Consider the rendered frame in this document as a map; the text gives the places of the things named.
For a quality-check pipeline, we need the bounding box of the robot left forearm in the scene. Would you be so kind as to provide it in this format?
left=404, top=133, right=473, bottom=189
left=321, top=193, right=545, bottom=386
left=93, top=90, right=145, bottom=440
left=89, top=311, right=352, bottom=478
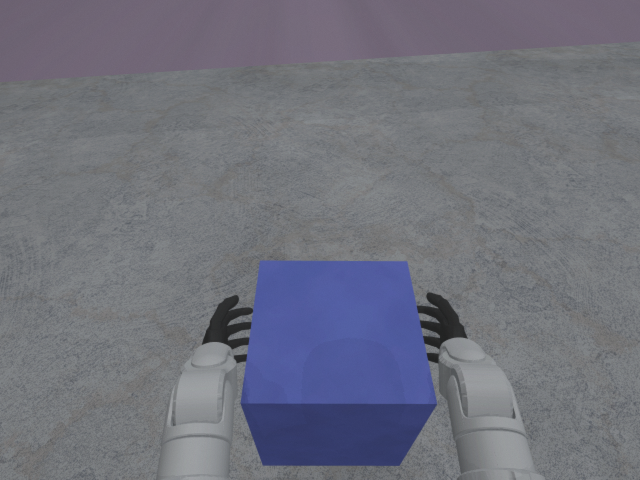
left=156, top=342, right=238, bottom=480

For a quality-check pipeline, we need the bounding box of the robot right hand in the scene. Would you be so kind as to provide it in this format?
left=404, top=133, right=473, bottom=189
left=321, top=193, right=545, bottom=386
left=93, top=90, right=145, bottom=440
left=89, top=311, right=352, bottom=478
left=417, top=292, right=468, bottom=363

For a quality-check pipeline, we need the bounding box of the carton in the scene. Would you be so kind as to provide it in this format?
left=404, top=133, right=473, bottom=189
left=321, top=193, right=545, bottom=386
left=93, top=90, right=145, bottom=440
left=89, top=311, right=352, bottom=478
left=240, top=260, right=437, bottom=466

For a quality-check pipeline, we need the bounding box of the robot left hand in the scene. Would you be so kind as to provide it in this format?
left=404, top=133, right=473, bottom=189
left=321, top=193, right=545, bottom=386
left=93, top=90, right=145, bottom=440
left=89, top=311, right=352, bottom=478
left=202, top=295, right=253, bottom=363

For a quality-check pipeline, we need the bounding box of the robot right forearm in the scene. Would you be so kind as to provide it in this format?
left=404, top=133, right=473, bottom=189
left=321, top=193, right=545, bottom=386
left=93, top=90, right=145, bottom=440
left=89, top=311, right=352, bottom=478
left=438, top=337, right=546, bottom=480

